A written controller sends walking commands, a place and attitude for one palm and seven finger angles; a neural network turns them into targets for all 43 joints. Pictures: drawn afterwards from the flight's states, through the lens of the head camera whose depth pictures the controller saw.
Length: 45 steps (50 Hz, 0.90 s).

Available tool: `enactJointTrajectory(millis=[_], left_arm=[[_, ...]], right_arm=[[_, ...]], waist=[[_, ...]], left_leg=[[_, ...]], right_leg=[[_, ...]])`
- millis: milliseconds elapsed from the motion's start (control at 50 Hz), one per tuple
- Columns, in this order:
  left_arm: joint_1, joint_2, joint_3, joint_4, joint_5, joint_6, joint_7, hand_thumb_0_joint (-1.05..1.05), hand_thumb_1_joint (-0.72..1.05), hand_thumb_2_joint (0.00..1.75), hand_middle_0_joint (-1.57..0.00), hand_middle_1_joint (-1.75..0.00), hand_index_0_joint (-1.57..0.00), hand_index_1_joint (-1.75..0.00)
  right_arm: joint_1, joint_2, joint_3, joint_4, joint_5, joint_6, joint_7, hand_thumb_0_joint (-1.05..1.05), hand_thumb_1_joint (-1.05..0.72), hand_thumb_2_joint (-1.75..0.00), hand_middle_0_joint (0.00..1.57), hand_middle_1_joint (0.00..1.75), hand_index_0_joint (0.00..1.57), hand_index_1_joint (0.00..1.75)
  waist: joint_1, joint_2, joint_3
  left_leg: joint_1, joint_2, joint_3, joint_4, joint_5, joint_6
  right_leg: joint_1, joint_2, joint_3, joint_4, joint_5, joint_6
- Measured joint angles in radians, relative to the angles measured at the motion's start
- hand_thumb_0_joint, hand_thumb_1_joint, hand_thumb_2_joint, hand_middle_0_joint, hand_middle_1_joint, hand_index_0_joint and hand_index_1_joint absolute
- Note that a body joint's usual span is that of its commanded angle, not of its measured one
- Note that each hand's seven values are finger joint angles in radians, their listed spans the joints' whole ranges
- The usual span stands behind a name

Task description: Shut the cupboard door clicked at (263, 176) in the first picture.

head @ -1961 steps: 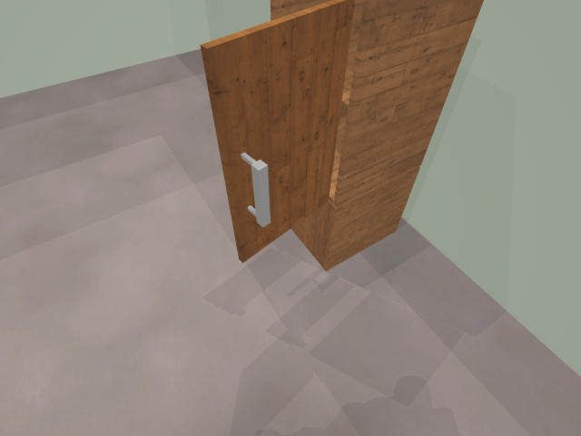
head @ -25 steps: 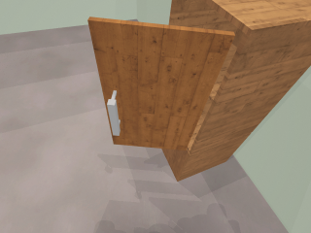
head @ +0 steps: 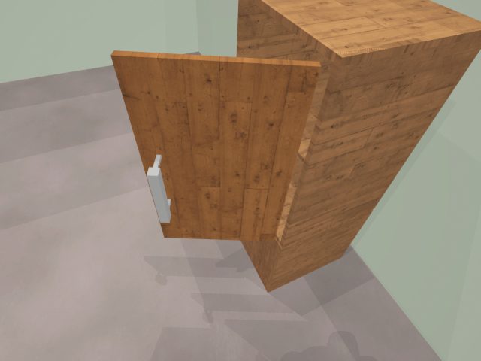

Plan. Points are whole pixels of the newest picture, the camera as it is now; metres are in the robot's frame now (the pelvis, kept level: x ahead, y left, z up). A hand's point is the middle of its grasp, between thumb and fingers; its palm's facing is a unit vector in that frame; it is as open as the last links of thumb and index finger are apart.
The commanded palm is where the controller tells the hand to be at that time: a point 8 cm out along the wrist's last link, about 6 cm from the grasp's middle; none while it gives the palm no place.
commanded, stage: come to a stop and stand still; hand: left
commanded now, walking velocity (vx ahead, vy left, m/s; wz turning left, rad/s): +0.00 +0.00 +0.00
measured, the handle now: (161, 190) +0.49 +0.21 -0.07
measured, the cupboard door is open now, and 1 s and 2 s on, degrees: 64 64 64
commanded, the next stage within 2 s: look again from close up in 0.20 s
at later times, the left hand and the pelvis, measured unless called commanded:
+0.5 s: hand out of the picture +0.02 +0.18 -0.18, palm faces +0.00 -0.98 -0.22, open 7.4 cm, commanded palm none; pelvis +0.01 +0.01 -0.01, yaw +0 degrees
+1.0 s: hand out of the picture +0.10 +0.22 -0.14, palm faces +0.16 -0.96 -0.24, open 7.4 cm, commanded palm +0.12 +0.25 -0.08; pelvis +0.01 +0.02 -0.01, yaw +0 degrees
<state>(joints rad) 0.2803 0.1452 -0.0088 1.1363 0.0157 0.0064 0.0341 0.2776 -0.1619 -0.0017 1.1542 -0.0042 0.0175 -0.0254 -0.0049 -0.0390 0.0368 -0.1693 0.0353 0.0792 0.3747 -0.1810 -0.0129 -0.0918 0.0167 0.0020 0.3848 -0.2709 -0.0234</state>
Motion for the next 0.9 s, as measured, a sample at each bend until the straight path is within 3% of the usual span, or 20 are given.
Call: enactJointTrajectory(millis=[300, 360, 460, 640, 900], left_arm=[[-0.003, -0.001, 0.007, 0.001, -0.006, -0.009, 0.008, 0.01, 0.91, 0.89, -0.20, -0.30, -0.20, -0.30], [0.009, -0.015, -0.005, -0.016, 0.002, -0.034, 0.023, 0.01, 0.91, 0.89, -0.20, -0.30, -0.20, -0.30], [0.019, -0.014, -0.012, -0.039, 0.002, -0.039, 0.018, 0.01, 0.91, 0.89, -0.20, -0.30, -0.20, -0.30], [0.002, 0.020, -0.012, -0.068, 0.002, -0.027, 0.015, 0.01, 0.91, 0.89, -0.20, -0.30, -0.20, -0.30], [-0.016, 0.051, -0.012, -0.067, 0.002, -0.022, 0.007, 0.01, 0.91, 0.89, -0.20, -0.30, -0.20, -0.30]], right_arm=[[0.041, 0.052, 0.008, 0.015, 0.000, -0.013, -0.008, 0.00, -0.91, -0.90, 0.20, 0.30, 0.20, 0.30], [0.026, 0.036, 0.006, -0.027, -0.001, -0.016, 0.002, 0.00, -0.91, -0.90, 0.20, 0.30, 0.20, 0.30], [0.014, 0.005, 0.002, -0.077, -0.008, -0.028, 0.000, 0.01, -0.93, -0.90, 0.20, 0.30, 0.20, 0.30], [-0.021, -0.018, 0.011, -0.092, -0.007, -0.030, 0.004, 0.01, -0.93, -0.90, 0.20, 0.30, 0.20, 0.30], [-0.063, -0.019, 0.017, -0.069, -0.005, -0.031, 0.007, 0.00, -0.91, -0.90, 0.20, 0.30, 0.20, 0.30]], waist=[[-0.009, 0.005, 0.013], [-0.010, 0.043, 0.010], [-0.015, 0.069, 0.000], [0.001, 0.051, -0.012], [0.010, 0.020, -0.003]], left_leg=[[0.005, 0.002, -0.007, 0.005, -0.016, -0.005], [-0.059, 0.019, -0.017, 0.101, -0.063, -0.001], [-0.081, 0.001, -0.011, 0.165, -0.103, 0.013], [-0.050, -0.027, 0.009, 0.147, -0.106, 0.027], [-0.029, -0.028, 0.016, 0.105, -0.090, 0.026]], right_leg=[[0.014, 0.002, -0.006, -0.008, -0.011, -0.004], [-0.020, 0.018, -0.009, 0.023, -0.021, -0.001], [-0.054, -0.003, -0.004, 0.114, -0.078, 0.010], [-0.049, -0.031, 0.014, 0.144, -0.103, 0.024], [-0.033, -0.031, 0.020, 0.107, -0.085, 0.026]])
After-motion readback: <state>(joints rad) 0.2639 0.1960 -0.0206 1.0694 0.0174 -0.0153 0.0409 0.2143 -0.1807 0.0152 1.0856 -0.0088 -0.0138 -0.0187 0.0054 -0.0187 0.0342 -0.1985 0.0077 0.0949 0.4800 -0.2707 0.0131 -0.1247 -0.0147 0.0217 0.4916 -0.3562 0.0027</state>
